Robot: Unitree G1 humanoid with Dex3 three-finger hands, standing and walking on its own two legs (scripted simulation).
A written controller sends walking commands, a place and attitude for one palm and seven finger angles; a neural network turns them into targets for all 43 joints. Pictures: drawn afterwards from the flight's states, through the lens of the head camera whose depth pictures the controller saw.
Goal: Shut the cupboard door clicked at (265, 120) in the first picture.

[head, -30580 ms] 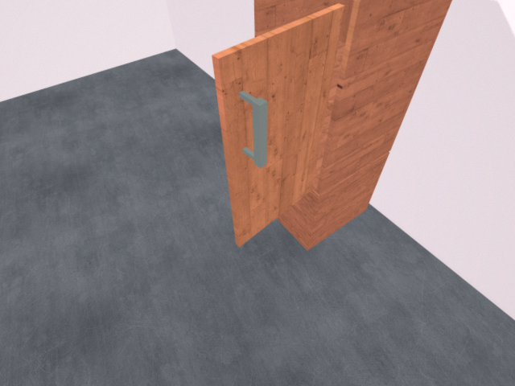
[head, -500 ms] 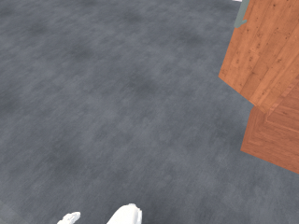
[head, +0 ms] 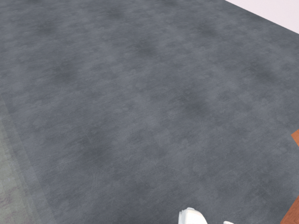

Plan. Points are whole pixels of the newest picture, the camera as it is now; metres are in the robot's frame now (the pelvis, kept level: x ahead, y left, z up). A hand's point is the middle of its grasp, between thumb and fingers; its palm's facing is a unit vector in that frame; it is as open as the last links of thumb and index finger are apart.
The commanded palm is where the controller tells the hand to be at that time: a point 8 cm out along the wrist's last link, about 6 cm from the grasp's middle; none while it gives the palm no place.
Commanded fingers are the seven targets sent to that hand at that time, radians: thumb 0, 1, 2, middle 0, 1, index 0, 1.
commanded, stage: walk to a spot facing it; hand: left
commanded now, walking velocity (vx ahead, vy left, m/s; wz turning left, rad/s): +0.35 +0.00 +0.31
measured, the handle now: out of the picture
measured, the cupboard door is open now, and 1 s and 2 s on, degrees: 60 60 60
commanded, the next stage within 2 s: turn to face it in 0.32 s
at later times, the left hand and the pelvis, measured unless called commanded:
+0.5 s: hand (106, 183) +0.24 +0.17 -0.16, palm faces +0.24 -0.94 -0.22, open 7.2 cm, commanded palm none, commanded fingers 0.00 0.90 0.90 -0.20 -0.30 -0.20 -0.30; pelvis +0.20 -0.03 +0.00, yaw +13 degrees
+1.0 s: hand (100, 167) +0.30 +0.20 -0.18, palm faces +0.09 -0.97 -0.22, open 7.4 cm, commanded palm none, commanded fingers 0.00 0.90 0.90 -0.20 -0.30 -0.20 -0.30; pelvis +0.27 +0.01 -0.01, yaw -1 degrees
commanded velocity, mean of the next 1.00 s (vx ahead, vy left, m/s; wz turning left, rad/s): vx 0.06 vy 0.00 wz -0.16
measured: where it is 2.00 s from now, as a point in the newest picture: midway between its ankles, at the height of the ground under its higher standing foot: (144, 202)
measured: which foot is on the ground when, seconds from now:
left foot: down 0.00-0.22, up 0.24-0.58, down 0.60-0.90, up 0.92-1.00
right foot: up 0.00-0.20, down 0.22-0.60, up 0.62-0.88, down 0.90-1.00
